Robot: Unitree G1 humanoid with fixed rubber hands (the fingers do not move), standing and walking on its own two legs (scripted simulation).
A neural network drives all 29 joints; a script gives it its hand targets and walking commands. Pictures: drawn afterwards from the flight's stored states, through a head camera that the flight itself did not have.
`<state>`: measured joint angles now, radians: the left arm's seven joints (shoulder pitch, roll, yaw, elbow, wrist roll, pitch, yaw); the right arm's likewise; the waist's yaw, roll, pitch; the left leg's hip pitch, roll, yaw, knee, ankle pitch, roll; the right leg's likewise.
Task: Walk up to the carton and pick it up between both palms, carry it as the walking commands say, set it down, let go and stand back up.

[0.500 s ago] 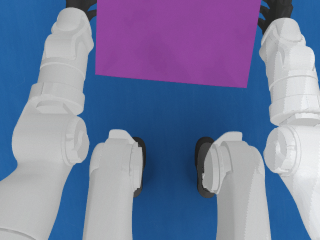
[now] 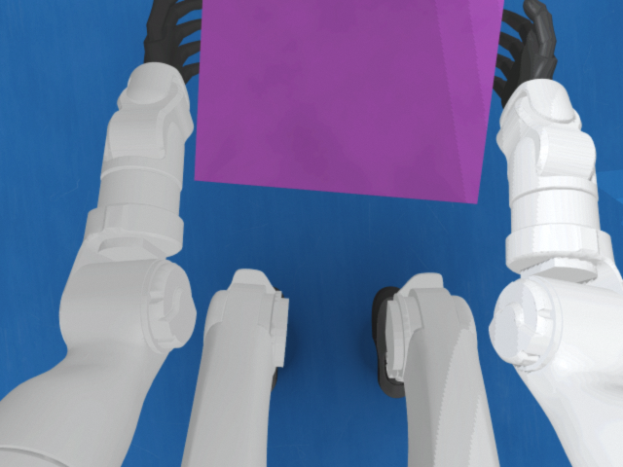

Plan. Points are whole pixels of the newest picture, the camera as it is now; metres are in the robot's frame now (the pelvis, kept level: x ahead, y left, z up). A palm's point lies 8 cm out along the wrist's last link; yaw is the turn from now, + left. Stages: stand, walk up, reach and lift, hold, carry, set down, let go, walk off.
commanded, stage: reach and lift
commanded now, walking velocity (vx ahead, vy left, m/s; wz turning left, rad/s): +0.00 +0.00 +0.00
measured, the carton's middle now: (341, 85) +0.55 +0.00 -0.18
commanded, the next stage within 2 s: none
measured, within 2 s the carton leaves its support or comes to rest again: neither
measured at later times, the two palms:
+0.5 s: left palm (136, 57) +0.51 +0.19 -0.03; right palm (575, 75) +0.50 -0.19 -0.03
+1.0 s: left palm (82, 30) +0.49 +0.18 +0.05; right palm out of the picture +0.49 -0.19 +0.05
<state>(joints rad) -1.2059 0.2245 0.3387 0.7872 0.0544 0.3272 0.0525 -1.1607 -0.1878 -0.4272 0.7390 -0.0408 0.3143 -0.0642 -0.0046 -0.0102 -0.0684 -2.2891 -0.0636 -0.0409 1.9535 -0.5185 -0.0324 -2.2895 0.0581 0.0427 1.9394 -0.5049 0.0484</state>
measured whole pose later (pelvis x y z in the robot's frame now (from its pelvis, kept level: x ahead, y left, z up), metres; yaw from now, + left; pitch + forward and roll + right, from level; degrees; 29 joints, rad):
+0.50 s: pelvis +0.00 +0.00 +0.05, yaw +0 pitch +50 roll +0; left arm -1.10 0.15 0.40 0.71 0.13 0.38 0.02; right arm -1.06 -0.12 -0.48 0.68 -0.12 0.36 -0.06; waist 0.00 -0.01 -0.18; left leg -2.15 -0.07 -0.05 1.76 -0.48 -0.04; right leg -2.15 0.07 0.06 1.75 -0.47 0.05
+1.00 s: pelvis +0.01 +0.00 +0.12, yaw +0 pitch +47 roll +0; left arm -0.96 0.10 0.41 0.68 0.16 0.39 -0.01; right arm -0.93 -0.08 -0.47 0.65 -0.14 0.37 -0.07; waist 0.00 0.00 -0.25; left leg -1.93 -0.08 -0.07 1.56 -0.46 -0.04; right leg -1.93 0.08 0.06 1.55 -0.44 0.04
